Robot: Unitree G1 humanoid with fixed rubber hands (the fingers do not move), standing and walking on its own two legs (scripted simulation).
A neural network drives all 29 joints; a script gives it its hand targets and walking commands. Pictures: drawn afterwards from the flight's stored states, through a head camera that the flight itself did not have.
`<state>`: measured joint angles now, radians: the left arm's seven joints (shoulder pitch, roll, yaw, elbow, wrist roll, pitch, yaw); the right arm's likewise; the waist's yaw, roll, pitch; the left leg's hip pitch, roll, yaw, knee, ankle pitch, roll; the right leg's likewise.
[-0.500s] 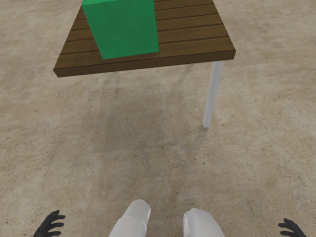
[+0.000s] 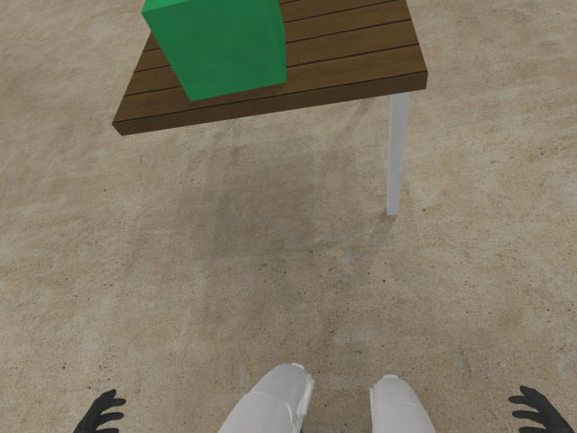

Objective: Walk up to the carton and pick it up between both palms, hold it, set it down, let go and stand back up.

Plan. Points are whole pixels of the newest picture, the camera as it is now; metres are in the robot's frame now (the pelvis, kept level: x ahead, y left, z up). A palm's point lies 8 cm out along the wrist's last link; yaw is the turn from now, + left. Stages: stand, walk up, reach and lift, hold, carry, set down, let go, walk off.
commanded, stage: walk up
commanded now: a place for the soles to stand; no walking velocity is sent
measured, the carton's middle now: (224, 22) +0.97 +0.23 +0.03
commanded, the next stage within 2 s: none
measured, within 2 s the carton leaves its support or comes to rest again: neither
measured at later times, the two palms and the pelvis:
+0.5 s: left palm out of the picture +0.01 +0.47 -0.08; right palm out of the picture +0.03 -0.20 -0.11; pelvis -0.06 +0.12 -0.01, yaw +4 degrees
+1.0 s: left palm out of the picture -0.05 +0.51 -0.09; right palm out of the picture +0.03 -0.15 -0.08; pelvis -0.09 +0.17 +0.00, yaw +7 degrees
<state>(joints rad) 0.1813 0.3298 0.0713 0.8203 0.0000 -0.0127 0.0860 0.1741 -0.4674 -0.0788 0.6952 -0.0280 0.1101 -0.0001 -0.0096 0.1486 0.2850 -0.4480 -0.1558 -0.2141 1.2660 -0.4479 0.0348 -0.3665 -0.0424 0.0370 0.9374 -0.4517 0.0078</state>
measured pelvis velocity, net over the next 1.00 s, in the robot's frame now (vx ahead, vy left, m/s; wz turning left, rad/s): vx -0.09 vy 0.17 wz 0.12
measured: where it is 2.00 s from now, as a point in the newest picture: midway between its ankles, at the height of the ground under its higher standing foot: outside the picture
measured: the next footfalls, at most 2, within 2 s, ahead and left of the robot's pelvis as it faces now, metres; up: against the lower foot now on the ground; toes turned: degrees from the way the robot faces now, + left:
left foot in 0.38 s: +0.05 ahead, +0.25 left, +0.00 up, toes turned -8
right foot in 0.66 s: +0.02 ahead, +0.00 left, +0.00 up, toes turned +7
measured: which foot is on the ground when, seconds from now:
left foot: up 0.00-0.36, down 0.38-0.68, up 0.70-0.84, down 0.86-1.00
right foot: down 0.00-0.38, up 0.40-0.64, down 0.66-1.00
